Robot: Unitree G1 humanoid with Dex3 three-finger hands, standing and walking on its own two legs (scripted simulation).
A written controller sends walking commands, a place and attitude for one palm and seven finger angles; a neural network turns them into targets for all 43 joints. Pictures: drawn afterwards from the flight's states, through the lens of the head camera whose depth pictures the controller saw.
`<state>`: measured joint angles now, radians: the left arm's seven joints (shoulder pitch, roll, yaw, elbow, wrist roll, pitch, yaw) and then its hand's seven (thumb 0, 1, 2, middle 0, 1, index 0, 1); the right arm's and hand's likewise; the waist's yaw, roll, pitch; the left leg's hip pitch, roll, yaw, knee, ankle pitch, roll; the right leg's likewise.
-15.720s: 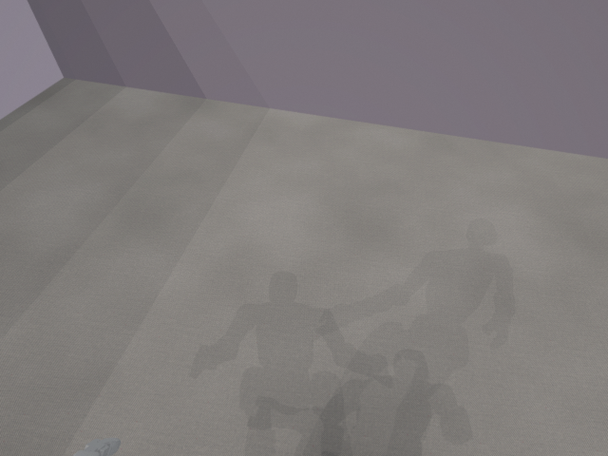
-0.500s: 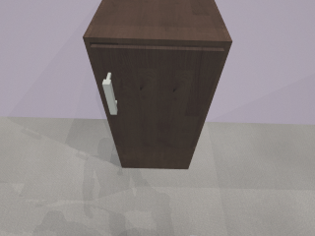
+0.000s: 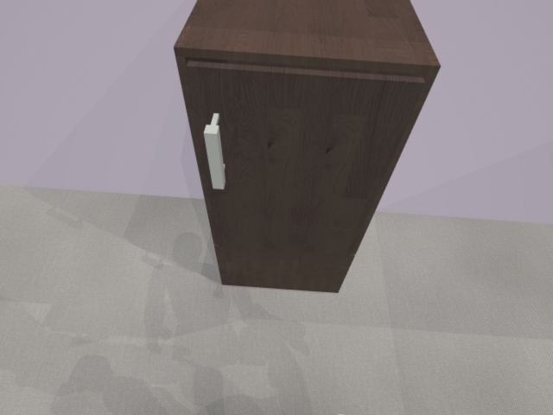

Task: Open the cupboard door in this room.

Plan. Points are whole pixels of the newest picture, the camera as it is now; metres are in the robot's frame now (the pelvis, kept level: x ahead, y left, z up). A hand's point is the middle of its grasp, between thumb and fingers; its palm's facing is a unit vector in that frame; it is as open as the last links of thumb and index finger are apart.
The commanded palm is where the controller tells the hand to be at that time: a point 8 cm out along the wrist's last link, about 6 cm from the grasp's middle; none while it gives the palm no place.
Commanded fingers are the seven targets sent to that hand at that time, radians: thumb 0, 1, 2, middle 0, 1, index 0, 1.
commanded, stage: come to a stop and stand still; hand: left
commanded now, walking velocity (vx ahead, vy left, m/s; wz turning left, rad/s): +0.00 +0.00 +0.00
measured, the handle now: (217, 152) +0.58 +0.17 -0.01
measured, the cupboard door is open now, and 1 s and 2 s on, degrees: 0 0 0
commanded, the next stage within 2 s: look again from close up in 0.80 s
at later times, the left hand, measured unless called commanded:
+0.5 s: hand out of the picture -0.03 +0.19 -0.16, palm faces -0.01 -0.98 -0.19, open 7.4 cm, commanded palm none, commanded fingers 0.00 0.90 0.90 -0.20 -0.30 -0.20 -0.30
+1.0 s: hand out of the picture -0.07 +0.17 -0.17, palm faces -0.01 -0.99 -0.17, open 7.4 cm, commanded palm none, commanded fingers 0.00 0.90 0.90 -0.20 -0.30 -0.20 -0.30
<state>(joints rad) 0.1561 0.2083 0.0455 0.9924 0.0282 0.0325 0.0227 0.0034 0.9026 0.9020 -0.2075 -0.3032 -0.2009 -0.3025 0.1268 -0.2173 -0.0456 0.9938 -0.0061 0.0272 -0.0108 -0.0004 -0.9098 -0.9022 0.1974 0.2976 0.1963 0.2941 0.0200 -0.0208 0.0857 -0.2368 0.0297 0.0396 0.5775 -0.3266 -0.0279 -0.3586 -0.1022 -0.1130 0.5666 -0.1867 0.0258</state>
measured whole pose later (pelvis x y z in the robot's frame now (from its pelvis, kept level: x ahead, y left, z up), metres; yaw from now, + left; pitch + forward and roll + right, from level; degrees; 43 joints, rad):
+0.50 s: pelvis -0.04 +0.03 +0.02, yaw -2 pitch -1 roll +0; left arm 0.26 0.14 -0.01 1.14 0.01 0.00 0.03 0.00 0.91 0.90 -0.20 -0.30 -0.20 -0.30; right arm 0.24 -0.16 -0.01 1.14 0.00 0.00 -0.03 0.00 -0.92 -0.90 0.20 0.30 0.20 0.29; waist -0.01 0.00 0.03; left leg -0.19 -0.02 0.09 0.39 -0.18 0.04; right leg -0.11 -0.04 -0.03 0.42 -0.28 0.02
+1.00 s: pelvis -0.05 +0.02 +0.01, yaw -1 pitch +0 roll -1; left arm 0.33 0.11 -0.02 1.12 0.02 -0.03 0.05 0.00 0.91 0.90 -0.20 -0.30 -0.20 -0.30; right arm 0.31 -0.14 0.00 1.10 -0.01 -0.01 -0.02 0.00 -0.91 -0.90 0.20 0.30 0.20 0.29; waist -0.02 0.02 0.03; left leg -0.29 0.02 0.06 0.51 -0.22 0.02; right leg -0.18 0.00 -0.05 0.47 -0.29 0.00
